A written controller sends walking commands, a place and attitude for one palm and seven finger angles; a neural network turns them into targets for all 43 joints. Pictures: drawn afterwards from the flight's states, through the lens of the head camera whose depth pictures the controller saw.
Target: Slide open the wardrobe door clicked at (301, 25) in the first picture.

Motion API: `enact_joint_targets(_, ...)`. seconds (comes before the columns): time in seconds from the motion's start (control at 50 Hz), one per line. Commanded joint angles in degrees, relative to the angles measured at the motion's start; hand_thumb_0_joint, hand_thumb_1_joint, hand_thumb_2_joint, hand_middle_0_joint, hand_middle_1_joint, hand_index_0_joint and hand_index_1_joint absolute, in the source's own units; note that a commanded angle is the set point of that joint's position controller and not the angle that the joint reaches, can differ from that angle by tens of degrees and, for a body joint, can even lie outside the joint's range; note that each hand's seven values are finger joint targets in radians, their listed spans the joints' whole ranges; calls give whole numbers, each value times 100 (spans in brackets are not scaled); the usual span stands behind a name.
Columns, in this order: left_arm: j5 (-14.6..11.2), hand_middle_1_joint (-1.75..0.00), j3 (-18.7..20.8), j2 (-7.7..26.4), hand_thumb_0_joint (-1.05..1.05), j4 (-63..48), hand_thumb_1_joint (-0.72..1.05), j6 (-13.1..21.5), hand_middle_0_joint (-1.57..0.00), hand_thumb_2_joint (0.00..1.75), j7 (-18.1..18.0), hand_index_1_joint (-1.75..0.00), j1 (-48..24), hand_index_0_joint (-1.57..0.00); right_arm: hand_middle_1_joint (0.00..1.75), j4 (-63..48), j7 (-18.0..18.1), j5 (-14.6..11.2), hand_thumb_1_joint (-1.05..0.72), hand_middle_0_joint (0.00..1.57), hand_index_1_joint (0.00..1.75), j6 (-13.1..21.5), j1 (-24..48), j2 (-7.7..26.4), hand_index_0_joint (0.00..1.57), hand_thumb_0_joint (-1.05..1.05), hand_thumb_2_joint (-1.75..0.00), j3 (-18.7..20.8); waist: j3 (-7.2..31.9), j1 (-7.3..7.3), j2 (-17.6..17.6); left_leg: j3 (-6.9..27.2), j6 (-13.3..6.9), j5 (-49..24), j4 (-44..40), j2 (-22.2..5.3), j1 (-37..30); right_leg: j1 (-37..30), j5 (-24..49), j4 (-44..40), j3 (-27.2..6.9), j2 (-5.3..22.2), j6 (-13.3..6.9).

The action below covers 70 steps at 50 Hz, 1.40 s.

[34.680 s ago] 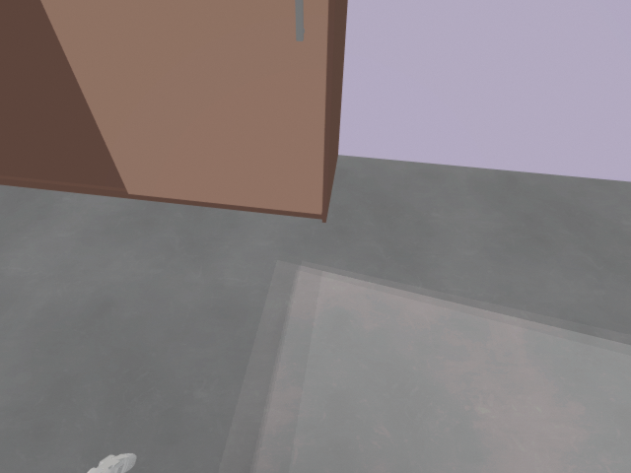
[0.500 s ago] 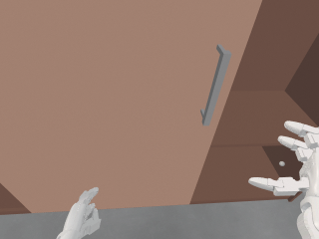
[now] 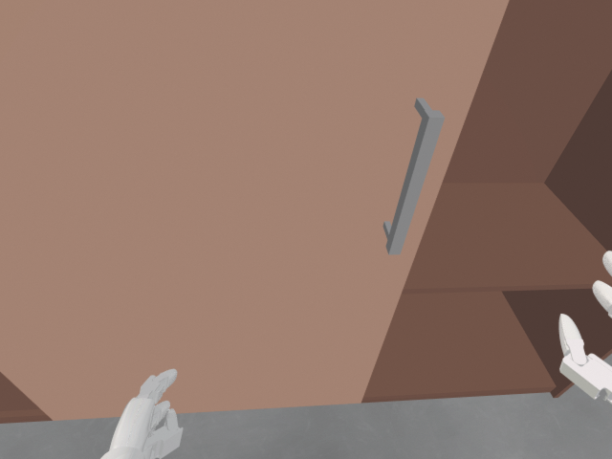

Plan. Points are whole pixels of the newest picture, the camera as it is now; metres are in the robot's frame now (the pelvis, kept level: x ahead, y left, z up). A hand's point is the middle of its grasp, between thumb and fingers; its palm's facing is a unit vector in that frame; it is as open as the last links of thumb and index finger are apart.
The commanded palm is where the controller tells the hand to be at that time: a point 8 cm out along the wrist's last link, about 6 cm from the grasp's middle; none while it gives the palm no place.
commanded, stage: draw the hand back to the body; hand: right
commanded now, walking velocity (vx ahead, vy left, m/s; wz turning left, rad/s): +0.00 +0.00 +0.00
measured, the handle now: (406, 183) +0.46 -0.15 +0.16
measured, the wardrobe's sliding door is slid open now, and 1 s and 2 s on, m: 0.69 0.69 0.69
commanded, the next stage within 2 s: step back with the hand held close in 0.38 s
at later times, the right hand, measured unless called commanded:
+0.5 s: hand (581, 360) +0.18 -0.26 +0.16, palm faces +0.48 +0.81 -0.32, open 7.4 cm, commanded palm +0.13 -0.30 +0.17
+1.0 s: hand out of the picture +0.15 -0.29 +0.16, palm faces +0.47 +0.76 -0.45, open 7.4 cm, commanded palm +0.10 -0.33 +0.17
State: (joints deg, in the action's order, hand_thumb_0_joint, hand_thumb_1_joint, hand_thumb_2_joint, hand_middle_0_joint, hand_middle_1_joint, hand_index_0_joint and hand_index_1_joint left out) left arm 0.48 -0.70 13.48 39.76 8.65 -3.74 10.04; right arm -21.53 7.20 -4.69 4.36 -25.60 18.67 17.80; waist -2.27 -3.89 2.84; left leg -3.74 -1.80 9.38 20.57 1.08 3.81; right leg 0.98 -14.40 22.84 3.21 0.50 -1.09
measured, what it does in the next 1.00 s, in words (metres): shifts its weight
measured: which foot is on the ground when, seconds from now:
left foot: down 0.00-1.00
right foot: down 0.00-1.00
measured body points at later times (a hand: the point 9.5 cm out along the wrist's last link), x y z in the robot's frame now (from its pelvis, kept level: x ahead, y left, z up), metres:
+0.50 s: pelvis -0.01 +0.01 +0.00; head -0.05 +0.02 +0.45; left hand +0.18 +0.23 -0.08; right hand +0.15 -0.30 +0.18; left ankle +0.03 +0.10 -0.74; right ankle -0.01 -0.10 -0.74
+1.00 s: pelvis -0.05 -0.03 -0.02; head -0.06 -0.02 +0.43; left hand +0.12 +0.22 -0.09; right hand +0.12 -0.33 +0.18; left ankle +0.03 +0.10 -0.74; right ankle -0.01 -0.10 -0.74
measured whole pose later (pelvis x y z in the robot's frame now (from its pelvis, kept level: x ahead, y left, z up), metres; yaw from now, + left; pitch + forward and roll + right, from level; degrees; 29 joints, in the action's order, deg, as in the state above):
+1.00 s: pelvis -0.05 -0.03 -0.02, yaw +1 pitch -1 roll +0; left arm -0.6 -0.3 13.8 33.5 2.4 -5.4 12.8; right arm -25.8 9.7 -2.1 9.0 -29.7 22.3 23.8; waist 0.5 -0.8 1.1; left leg -1.3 0.5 9.2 31.3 -1.2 20.7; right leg 17.4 -15.3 33.7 5.8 -1.2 -4.1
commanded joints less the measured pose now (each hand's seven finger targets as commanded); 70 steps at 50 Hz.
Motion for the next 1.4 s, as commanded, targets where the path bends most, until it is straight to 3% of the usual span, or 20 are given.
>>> enact_joint_targets(0.0, 4, -30, 227, 606, 0, -899, 90, 358, -20, 90, -36, -30, -809, -20, 30, -1440, 98, 27, -90, 20, 30, 422, 540, 1100, 20, 0, -90, 729, 353, -27, 195, 296, -4, -619, -267, -120, -395, 559, 1333, -411, -257, 96, 63)
enact_joint_targets(0.14, -27, -30, 227, 595, 0, -864, 90, 335, -20, 90, -85, -30, -833, -20, 30, -1125, 106, 24, -90, 20, 30, 380, 732, 948, 20, 0, -90, 551, -18, 28, -56, 310, 31, -16, -452, -136, -99, 627, 703, -464, -228, 81, -7)
enact_joint_targets(0.24, -7, -30, 222, 559, 0, -888, 90, 366, -20, 90, -85, -30, -861, -20, 30, -1297, 129, 31, -90, 20, 30, 431, 644, 1042, 20, 0, -90, 652, 360, -37, 64, 322, 16, -131, -402, -159, -329, 524, 799, -439, -221, 53, -14)
enact_joint_targets(0.34, 1, -30, 201, 541, 0, -881, 90, 397, -20, 90, -77, -30, -876, -20, 30, -1306, 137, 35, -90, 20, 30, 426, 615, 1081, 20, 0, -90, 681, 225, -38, 209, 347, 12, -101, -431, -161, -300, 579, 752, -450, -226, 56, 7)
enact_joint_targets(0.46, -16, -30, 220, 549, 0, -882, 90, 395, -20, 90, -85, -30, -892, -20, 30, -1236, 123, 24, -90, 20, 30, 448, 660, 1072, 20, 0, -90, 686, 91, -25, 10, 352, 26, 120, -508, -148, -204, 602, 589, -471, -224, 63, -8)
enact_joint_targets(0.48, -24, -30, 224, 569, 0, -834, 90, 380, -20, 90, -99, -30, -878, -20, 30, -1138, 155, 25, -90, 20, 30, 444, 859, 1230, 20, 0, -90, 852, 53, -10, 69, 355, 20, 209, -530, -143, -181, 639, 498, -487, -220, 56, 2)
enact_joint_targets(0.5, -147, -30, 98, 585, 0, -1120, 90, 234, -20, 90, -42, -30, -662, -20, 30, -1500, 223, 94, -90, 20, 30, 735, 1833, 2099, 20, 0, -90, 1684, -443, 238, 423, 896, 38, 325, -761, -371, 438, 1133, -142, -366, -331, 122, -45)
enact_joint_targets(0.52, -83, -30, 142, 538, 0, -977, 90, 140, -20, 90, -54, -30, -582, -20, 30, -921, 146, 101, -90, 20, 30, 729, 834, 1329, 20, 0, -90, 1115, -360, 327, -310, 987, 10, 264, -849, -603, 828, 1175, -54, -79, -475, 183, -91)
enact_joint_targets(0.54, -78, -30, 178, 544, 0, -1024, 90, 59, -20, 90, -22, -30, -571, -20, 30, -834, 106, 152, -90, 20, 30, 669, 473, 1114, 20, 0, -90, 891, -195, 341, -714, 1158, -13, 285, -933, -763, 1065, 984, 50, 192, -439, 169, -112)
enact_joint_targets(0.58, -110, -30, 195, 564, 0, -1165, 90, -42, -20, 90, 8, -30, -473, -20, 30, -1023, 87, 176, -90, 20, 30, 671, 308, 1001, 20, 0, -90, 701, 333, 369, -684, 1246, -86, 282, -857, -1048, 1092, 865, 168, 563, -348, 154, -101)
enact_joint_targets(0.6, -106, -30, 191, 557, 0, -1201, 90, -50, -20, 90, -13, -30, -505, -20, 30, -1232, 99, 198, -90, 20, 30, 728, 272, 1002, 20, 0, -90, 680, 520, 373, -319, 1171, -107, 44, -686, -1061, 1003, 857, 331, 522, -339, 176, -91)
enact_joint_targets(0.68, -90, -30, 267, 704, 0, -1410, 90, -173, -20, 90, -96, -30, -491, -20, 30, -1670, 234, 193, -90, 20, 30, 752, -292, 1316, 20, 0, -90, 1046, 1157, 291, 218, 790, 13, -494, 83, -747, 681, 1054, 976, 222, -557, 401, -123)
enact_joint_targets(0.8, -83, -30, 330, 744, 0, -1604, 90, -344, -20, 90, -201, -30, -551, -20, 30, -1992, 324, 214, -90, 20, 30, 772, -346, 1583, 20, 0, -90, 1420, 1093, 236, 215, 619, 119, -755, 810, -399, 444, 1783, 1297, -14, -885, 648, -192)
enact_joint_targets(0.94, -93, -30, 348, 832, 0, -1534, 90, -279, -20, 90, -218, -30, -400, -20, 30, -1435, 334, 300, -90, 20, 30, 810, -99, 1196, 20, 0, -90, 1122, 543, 288, 231, 733, 144, -35, 1223, -345, 478, 2943, -582, -319, -983, 819, -359)
enact_joint_targets(1.04, -105, -30, 350, 843, 0, -1536, 90, -202, -20, 90, -212, -30, -336, -20, 30, -1459, 367, 439, -90, 20, 30, 938, 259, 1202, 20, 0, -90, 1109, 338, 329, -141, 895, 136, 343, 1272, -398, 357, 3709, -2211, -367, -1117, 750, -499)
enact_joint_targets(1.08, -99, -30, 350, 816, 0, -1531, 90, -168, -20, 90, -211, -30, -313, -20, 30, -1580, 388, 459, -90, 20, 30, 1004, 338, 1283, 20, 0, -90, 1170, 343, 350, -411, 1089, 80, 615, 999, -517, 561, 3638, -2303, -104, -1038, 621, -480)
enact_joint_targets(1.16, -51, -30, 317, 766, 0, -1503, 90, -81, -20, 90, -207, -30, -295, -20, 30, -1844, 442, 477, -90, 20, 30, 1140, 401, 1397, 20, 0, -90, 1283, 412, 369, -201, 1209, -5, 987, 834, -617, 785, 3493, -2307, 58, -1053, 557, -449)
enact_joint_targets(1.26, -41, -30, 333, 781, 0, -1496, 90, 48, -20, 90, -202, -30, -256, -20, 30, -1933, 476, 508, -90, 20, 30, 1300, 110, 1363, 20, 0, -90, 1429, 728, 322, 451, 818, 98, 237, 1635, -309, 45, 3938, -2369, -354, -1321, 768, -511)
enact_joint_targets(1.32, -31, -30, 359, 808, 0, -1502, 90, 53, -20, 90, -187, -30, -279, -20, 30, -1729, 448, 544, -90, 20, 30, 1330, 13, 1265, 20, 0, -90, 1427, 503, 327, 537, 763, 145, 178, 2088, -148, -264, 4596, -2828, -553, -1437, 943, -589)
enact_joint_targets(1.38, -20, -30, 390, 823, 0, -1472, 90, 52, -20, 90, -178, -30, -307, -20, 30, -1644, 413, 563, -90, 20, 30, 1366, 205, 1270, 20, 0, -90, 1451, 329, 344, 264, 911, 126, 66, 2218, -121, -172, 4826, -2811, -351, -1374, 931, -615)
